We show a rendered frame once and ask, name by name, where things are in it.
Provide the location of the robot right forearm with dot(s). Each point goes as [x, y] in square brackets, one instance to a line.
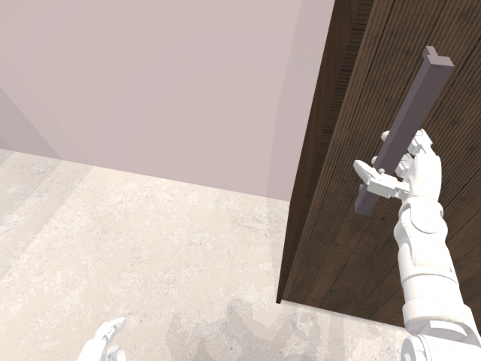
[433, 303]

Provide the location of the robot right hand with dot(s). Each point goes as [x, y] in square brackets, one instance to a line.
[423, 173]

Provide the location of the robot left hand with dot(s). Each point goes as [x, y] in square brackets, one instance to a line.
[96, 349]

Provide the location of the handle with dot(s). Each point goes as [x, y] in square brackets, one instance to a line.
[427, 85]

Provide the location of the robot right upper arm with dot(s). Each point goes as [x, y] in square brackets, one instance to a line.
[421, 347]

